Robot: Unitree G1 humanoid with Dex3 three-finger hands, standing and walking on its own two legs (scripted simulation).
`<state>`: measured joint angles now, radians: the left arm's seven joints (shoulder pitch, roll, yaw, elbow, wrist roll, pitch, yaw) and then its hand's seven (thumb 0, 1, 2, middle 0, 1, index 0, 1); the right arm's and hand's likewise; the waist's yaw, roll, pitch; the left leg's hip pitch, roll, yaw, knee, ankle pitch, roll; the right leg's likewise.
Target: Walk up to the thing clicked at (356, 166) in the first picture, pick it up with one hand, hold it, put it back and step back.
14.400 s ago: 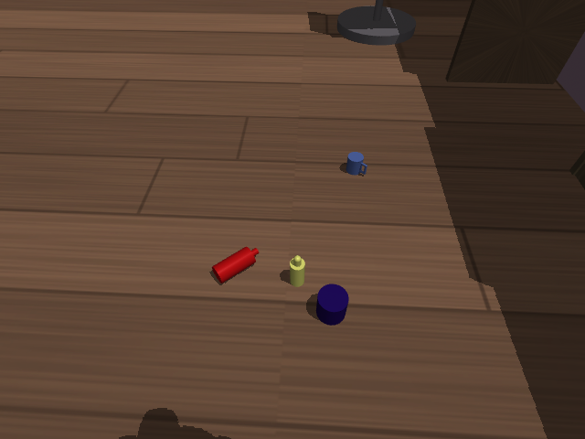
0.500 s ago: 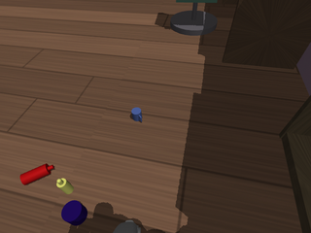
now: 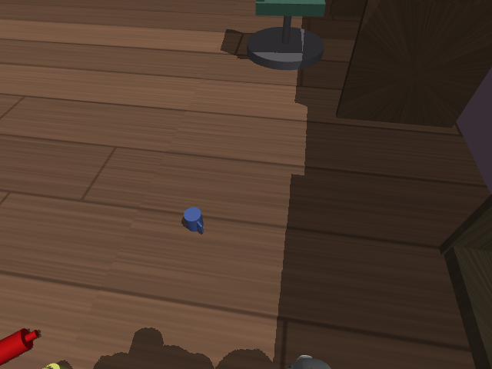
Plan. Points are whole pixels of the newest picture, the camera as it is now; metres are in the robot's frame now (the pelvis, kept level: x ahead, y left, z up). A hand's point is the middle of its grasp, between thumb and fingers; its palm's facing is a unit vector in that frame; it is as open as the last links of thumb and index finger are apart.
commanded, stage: walk up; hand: left
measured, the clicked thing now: (195, 221) +0.84 +0.25 -0.71
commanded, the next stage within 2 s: none
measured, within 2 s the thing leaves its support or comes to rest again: neither
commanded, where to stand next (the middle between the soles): +0.47 +0.00 m, yaw +2 degrees
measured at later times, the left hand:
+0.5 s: hand (101, 339) +0.21 +0.29 -0.15, palm faces -0.01 -0.93 -0.37, open 7.4 cm
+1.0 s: hand (136, 246) +0.38 +0.25 -0.11, palm faces +0.01 -0.90 -0.44, open 7.4 cm
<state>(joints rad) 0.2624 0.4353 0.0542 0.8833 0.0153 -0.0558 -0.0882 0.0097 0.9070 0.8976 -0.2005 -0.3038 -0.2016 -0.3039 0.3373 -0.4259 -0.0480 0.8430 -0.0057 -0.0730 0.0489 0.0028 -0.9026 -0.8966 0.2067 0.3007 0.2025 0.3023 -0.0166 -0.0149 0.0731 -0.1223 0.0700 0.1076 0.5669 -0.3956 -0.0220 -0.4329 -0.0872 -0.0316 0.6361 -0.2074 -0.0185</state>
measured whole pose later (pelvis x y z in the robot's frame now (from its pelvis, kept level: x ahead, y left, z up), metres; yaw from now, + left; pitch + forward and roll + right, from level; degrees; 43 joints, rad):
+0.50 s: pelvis +0.19 +0.01 -0.01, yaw +2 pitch -3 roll +0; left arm 0.35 0.44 0.04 0.89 0.01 -0.04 -0.04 0.01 0.91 0.90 -0.20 -0.30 -0.20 -0.30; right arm 0.27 -0.41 -0.06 0.85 -0.01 -0.09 0.05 0.00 -0.91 -0.90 0.20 0.30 0.20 0.30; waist 0.02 -0.03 0.07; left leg -0.36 0.03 0.09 0.66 -0.26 0.03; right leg -0.32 -0.04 0.00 1.03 -0.48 -0.04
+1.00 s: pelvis +0.34 -0.03 +0.01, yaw +1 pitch -3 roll +0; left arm 0.32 0.40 0.03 0.86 0.01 -0.09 -0.04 0.01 0.90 0.90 -0.20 -0.30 -0.21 -0.30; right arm 0.30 -0.44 -0.05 0.88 -0.01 -0.02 0.05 0.01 -0.91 -0.90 0.20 0.30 0.20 0.30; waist 0.03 0.07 0.08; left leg -0.47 0.06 0.00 0.97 -0.35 0.01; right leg -0.26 -0.04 -0.07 0.55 -0.23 -0.02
